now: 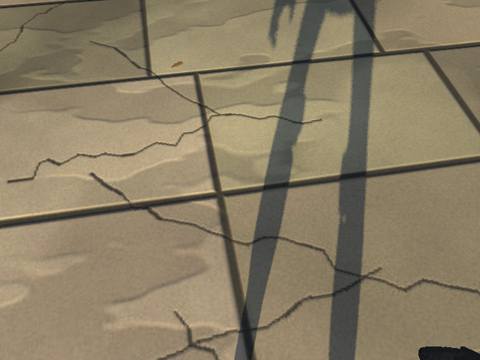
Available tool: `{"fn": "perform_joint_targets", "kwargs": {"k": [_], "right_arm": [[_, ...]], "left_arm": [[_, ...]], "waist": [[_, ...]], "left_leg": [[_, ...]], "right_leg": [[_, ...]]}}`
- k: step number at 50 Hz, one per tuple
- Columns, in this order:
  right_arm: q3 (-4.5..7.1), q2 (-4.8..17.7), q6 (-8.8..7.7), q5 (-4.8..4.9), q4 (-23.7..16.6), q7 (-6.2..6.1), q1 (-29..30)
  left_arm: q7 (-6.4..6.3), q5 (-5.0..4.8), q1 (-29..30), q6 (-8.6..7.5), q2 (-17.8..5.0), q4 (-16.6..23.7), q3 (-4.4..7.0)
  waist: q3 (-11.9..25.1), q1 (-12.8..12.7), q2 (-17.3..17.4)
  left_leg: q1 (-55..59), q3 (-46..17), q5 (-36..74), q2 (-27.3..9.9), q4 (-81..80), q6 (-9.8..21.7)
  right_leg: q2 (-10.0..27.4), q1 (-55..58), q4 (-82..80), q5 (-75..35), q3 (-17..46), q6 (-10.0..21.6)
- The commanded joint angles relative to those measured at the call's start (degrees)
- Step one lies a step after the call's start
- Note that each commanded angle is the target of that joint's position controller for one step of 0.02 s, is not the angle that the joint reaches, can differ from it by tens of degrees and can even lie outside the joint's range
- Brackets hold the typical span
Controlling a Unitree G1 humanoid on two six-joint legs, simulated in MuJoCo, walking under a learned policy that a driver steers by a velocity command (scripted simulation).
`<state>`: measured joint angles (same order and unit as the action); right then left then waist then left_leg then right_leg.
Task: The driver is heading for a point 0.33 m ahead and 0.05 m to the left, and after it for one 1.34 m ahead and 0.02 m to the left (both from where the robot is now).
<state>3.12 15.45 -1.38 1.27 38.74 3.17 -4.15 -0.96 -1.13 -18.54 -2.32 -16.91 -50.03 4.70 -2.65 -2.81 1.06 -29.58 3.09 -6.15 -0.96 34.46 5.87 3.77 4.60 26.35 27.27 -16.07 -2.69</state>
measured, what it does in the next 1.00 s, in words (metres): walks ahead: right foot, then left foot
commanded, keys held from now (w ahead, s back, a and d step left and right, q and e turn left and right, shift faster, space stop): w+q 0.40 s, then w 0.06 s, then w+e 0.54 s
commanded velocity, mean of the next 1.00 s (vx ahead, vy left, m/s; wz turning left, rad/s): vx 0.50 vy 0.00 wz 0.16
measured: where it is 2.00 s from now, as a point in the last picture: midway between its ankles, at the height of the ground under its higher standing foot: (257, 182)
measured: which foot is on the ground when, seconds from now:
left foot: down 0.00-0.50, up 0.52-0.90, down 0.92-1.00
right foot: down 0.00-0.00, up 0.02-0.46, down 0.48-0.92, up 0.94-1.00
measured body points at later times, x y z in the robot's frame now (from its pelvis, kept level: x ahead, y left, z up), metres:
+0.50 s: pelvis +0.29 +0.00 +0.01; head +0.31 +0.01 +0.46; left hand +0.45 +0.30 -0.06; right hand +0.40 -0.28 -0.10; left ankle +0.13 +0.08 -0.71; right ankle +0.43 -0.08 -0.72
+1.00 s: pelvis +0.53 +0.09 +0.02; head +0.55 +0.10 +0.47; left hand +0.51 +0.37 -0.11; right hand +0.78 -0.12 -0.04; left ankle +0.58 +0.21 -0.72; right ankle +0.44 -0.07 -0.66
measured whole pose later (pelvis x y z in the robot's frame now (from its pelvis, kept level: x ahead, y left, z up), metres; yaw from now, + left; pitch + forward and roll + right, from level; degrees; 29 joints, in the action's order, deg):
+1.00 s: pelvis +0.53 +0.09 +0.02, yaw +6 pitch +2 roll +0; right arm 2.2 14.7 -6.0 -0.1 36.7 0.5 -4.7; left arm -0.6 -1.9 -23.1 -2.3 -16.9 -46.4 3.4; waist 0.0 -4.0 -1.4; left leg -21.4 -1.1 -10.3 1.2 29.8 0.9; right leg -2.6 -16.0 53.7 27.5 7.9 1.4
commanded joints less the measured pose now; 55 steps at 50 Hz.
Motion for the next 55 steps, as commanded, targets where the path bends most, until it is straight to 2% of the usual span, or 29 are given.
{"fn": "perform_joint_targets", "kwargs": {"k": [1, 2, 3, 4, 5, 6, 10, 15, 20, 22, 23, 24, 25, 26, 27, 29, 30, 33, 37, 42, 45, 46, 47, 48, 49, 50, 51, 52, 55], "right_arm": [[6.82, 20.18, 0.22, 0.78, 1.42, -1.86, -19.42], [5.43, 16.39, -0.83, 0.12, -0.8, -1.5, -20.73], [4.44, 12.92, -1.69, -0.42, -0.3, -1.29, -18.98], [4.0, 11.45, -2.17, -0.19, -0.47, -1.33, -15.93], [3.47, 9.61, -2.26, -0.24, -1.11, -1.47, -11.96], [2.83, 7.97, -2.32, -0.9, -2.19, -1.73, -9.55], [3.23, 9.63, -2.56, -0.66, -2.28, -2.88, -10.0], [3.58, 10.69, -1.76, -0.16, -0.81, -4.12, -13.83], [3.58, 10.12, -1.03, 0.26, 0.71, -4.43, -16.96], [3.52, 9.65, -0.75, -0.11, 0.91, -4.56, -16.34], [3.05, 8.34, -0.68, -0.26, 0.92, -4.49, -16.05], [2.0, 5.77, -0.85, -0.81, 0.56, -4.22, -16.04], [1.05, 2.97, -1.24, -0.66, -0.23, -4.27, -21.35], [0.66, 3.53, -1.78, 0.49, 0.09, -4.34, -25.63], [1.48, 8.21, -2.11, 0.71, 0.13, -4.13, -21.5], [1.55, 8.75, -2.95, -0.76, -2.11, -3.86, -10.67], [1.74, 8.27, -3.39, -1.64, -2.55, -3.81, -9.05], [1.07, 5.18, -3.86, -1.94, -3.09, -3.41, -9.5], [-0.35, 2.66, -4.33, -1.74, -4.76, -2.93, -2.04], [0.33, 4.95, -5.16, -0.61, -6.13, -2.29, 3.52], [1.68, 7.16, -5.56, -0.63, -4.7, -2.76, -1.93], [2.53, 9.23, -5.64, -1.22, -3.84, -3.3, -7.92], [3.46, 13.06, -5.25, -1.64, -2.7, -3.84, -16.88], [4.19, 15.79, -4.21, -1.82, -0.81, -3.17, -18.91], [3.08, 10.51, -4.26, -1.3, -1.48, -2.85, -16.21], [2.26, 7.68, -4.29, -1.12, -1.55, -2.88, -14.04], [1.68, 6.19, -4.38, -1.52, -1.61, -2.72, -11.24], [1.38, 4.92, -4.35, -1.8, -1.11, -2.67, -9.37], [1.73, 5.25, -4.98, -1.85, 0.23, -2.81, -8.25]], "left_arm": [[0.11, 2.59, -2.3, -1.74, -1.29, 7.91, -0.87], [0.93, 0.76, 2.18, -4.1, -4.61, 8.42, -0.78], [1.46, -1.46, 8.02, -5.35, -7.65, 10.27, 0.02], [1.26, -1.07, 9.11, -6.08, -7.01, 10.54, -0.29], [0.81, 0.49, 9.07, -6.2, -7.11, 9.87, -0.02], [0.73, 1.23, 8.05, -5.66, -7.76, 9.47, 0.43], [0.71, 2.11, 8.82, -3.39, -5.17, 10.21, 0.02], [1.39, 1.51, 19.37, -3.57, -2.85, 12.99, -1.17], [2.45, 0.68, 22.41, -4.69, -5.6, 14.5, -0.34], [2.64, 0.69, 18.61, -5.26, -6.53, 13.45, 0.17], [2.44, 1.08, 14.05, -5.54, -7.22, 12.02, 0.77], [2.2, 1.95, 7.45, -5.8, -9.13, 10.83, 1.46], [2.01, 2.97, -0.08, -5.69, -13.42, 9.73, 2.41], [2.81, 1.4, -4.49, -4.95, -13.8, 6.65, 2.96], [3.02, -0.11, -1.87, -4.76, -9.03, 7.5, 1.49], [2.85, 0.82, 3.55, -3.65, -6.31, 8.61, 0.38], [2.76, 1.07, 4.68, -3.49, -5.43, 8.8, -0.05], [2.28, 0.62, 3.95, -3.28, -5.45, 8.46, -0.25], [0.99, -0.25, 1.89, -2.43, -9.08, 7.51, 0.98], [0.46, -0.77, -2.99, -1.05, -9.08, 6.2, 1.11], [0.26, -0.5, -2.5, -0.58, -7.75, 6.6, 0.84], [0.37, -0.03, -1.62, -0.79, -5.42, 7.34, 0.06], [0.38, 1.31, -2.75, -1.05, -0.96, 8.62, -1.3], [0.3, -0.91, -8.17, -1.68, -1.12, 10.83, -1.53], [-0.01, -1.6, -6.22, -1.46, -6.62, 9.25, -0.2], [0.15, -1.24, -1.93, -1.14, -7.99, 9.68, 0.34], [0.21, -0.82, -1.01, -0.74, -6.93, 9.37, 0.34], [0.38, -0.36, 0.31, -0.49, -6.3, 9.9, 0.49], [1.2, -0.49, 2.06, 0.41, -3.32, 11.39, 0.04]], "waist": [[15.57, 5.82, 14.97], [23.91, 9.26, 8.45], [16.3, 10.26, 5.21], [11.06, 7.98, 1.67], [7.77, 5.49, -0.29], [6.78, 3.45, 0.57], [4.51, 2.05, 0.6], [2.14, 6.09, 3.2], [2.09, 6.63, 4.61], [2.8, 4.71, 6.55], [4.67, 2.43, 6.52], [10.48, -0.53, 4.77], [18.92, -0.38, -6.01], [20.54, 0.13, -20.49], [12.88, -0.82, -12.86], [3.13, -0.46, -4.66], [1.82, 0.58, -4.12], [3.48, 2.38, -6.97], [2.76, 0.55, -6.52], [2.5, -0.68, -6.62], [4.1, 3.48, -7.07], [7.88, 6.75, -5.55], [15.58, 9.37, 4.61], [18.2, 6.24, 21.07], [11.23, 7.08, 11.68], [5.91, 7.33, 7.73], [3.99, 5.88, 4.45], [2.19, 4.92, 4.66], [1.18, 3.58, 5.55]], "left_leg": [[49.06, -35.75, -9.56, -13.55, -7.89, 15.72], [53.18, -51.63, -16.48, -18.24, -16.54, 18.95], [48.8, -43.66, -12.76, -16.84, -18.08, 15.67], [40.79, -36.35, -7.58, -14.26, -17.79, 13.57], [33.01, -30.94, -1.18, -12.07, -18.04, 12.0], [27.68, -27.48, 4.23, -10.45, -19.15, 11.4], [18.46, -21.26, 12.67, -7.81, -21.83, 11.5], [14.37, -17.67, 4.16, -3.59, -21.07, 7.06], [20.63, -25.11, -0.47, -6.49, -15.1, 5.68], [22.99, -26.45, 2.63, -7.65, -11.71, 4.8], [22.91, -25.41, 7.03, -5.87, -7.8, 3.66], [20.76, -21.93, 8.69, -3.19, 2.31, 1.88], [6.22, -15.44, -3.1, 3.62, 20.72, -2.13], [-8.31, -12.37, -27.12, 7.1, 34.91, -4.7], [-14.35, -14.5, -25.16, 3.71, 39.45, -4.6], [-14.58, -9.85, -16.96, -0.63, 36.28, -4.32], [-12.54, -9.62, -14.25, -2.34, 31.9, -4.37], [-6.87, -7.55, -13.36, -2.85, 21.91, -5.87], [0.45, -5.58, -2.31, -0.66, 4.78, -7.93], [7.85, -7.12, 4.81, 1.57, -5.13, -8.17], [19.35, -6.72, 2.44, 0.72, -9.85, -5.62], [28.72, -10.18, 0.18, -3.78, -9.9, -3.32], [41.93, -21.22, -1.9, -15.23, -9.83, 0.1], [48.26, -45.02, -18.36, -24.7, -16.42, 7.73], [42.92, -43.43, -25.86, -22.21, -18.86, 6.89], [37.84, -34.27, -21.01, -19.55, -19.05, 5.0], [33.15, -27.96, -13.45, -16.9, -20.16, 4.11], [29.94, -23.42, -7.76, -15.25, -21.24, 4.05], [24.97, -14.09, 2.15, -13.44, -24.56, 4.28]], "right_leg": [[-3.6, -40.9, 46.74, 1.47, 5.8, 0.51], [-5.76, -47.41, 53.82, 7.81, 20.32, 1.22], [-2.82, -52.12, 53.01, 2.41, 21.52, 2.65], [-0.32, -50.79, 48.12, -2.71, 21.22, 3.55], [1.48, -47.22, 42.99, -5.73, 21.1, 3.28], [2.66, -42.9, 40.16, -7.87, 21.53, 2.99], [1.89, -39.17, 30.07, -13.37, 19.61, -0.32], [-2.18, -34.49, 9.28, -31.12, 18.87, -1.6], [-3.62, -31.99, 1.91, -28.63, 21.26, 0.26], [-3.36, -28.43, 0.86, -25.06, 20.18, 2.2], [-3.81, -22.15, -1.43, -25.24, 18.8, 3.76], [0.47, -11.42, -0.1, -24.89, 21.86, 6.76], [11.25, 7.89, -0.45, -20.33, 40.03, 14.16], [18.39, 14.63, -8.34, -5.33, 62.3, 21.0], [16.91, 10.06, -10.8, 3.65, 61.56, 19.6], [11.71, -3.15, -12.07, -5.05, 47.63, 16.94], [9.72, -7.08, -12.78, -11.81, 44.21, 16.46], [6.46, -11.12, -14.21, -23.27, 38.5, 16.87], [4.28, -17.16, -15.14, -25.78, 32.9, 15.97], [4.89, -16.95, -11.84, -20.77, 36.1, 13.66], [2.97, -18.92, -5.29, -18.73, 37.44, 10.77], [0.17, -22.71, 3.39, -18.0, 34.93, 8.81], [-4.79, -30.84, 21.65, -2.97, 28.06, 6.1], [-7.05, -46.5, 35.65, 8.21, 23.21, 4.78], [-3.17, -50.74, 42.12, 3.97, 25.06, 4.08], [-1.85, -51.58, 43.38, -1.11, 24.31, 3.91], [-0.26, -49.32, 42.73, -5.09, 23.65, 3.3], [0.99, -48.55, 40.81, -7.54, 23.48, 2.94], [2.72, -45.82, 38.0, -11.95, 21.85, 2.01]]}}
